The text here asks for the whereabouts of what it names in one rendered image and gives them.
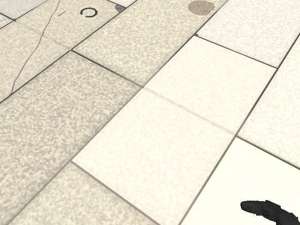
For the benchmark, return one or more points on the right robot hand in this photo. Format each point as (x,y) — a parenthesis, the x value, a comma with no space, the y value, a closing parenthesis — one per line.
(271,211)

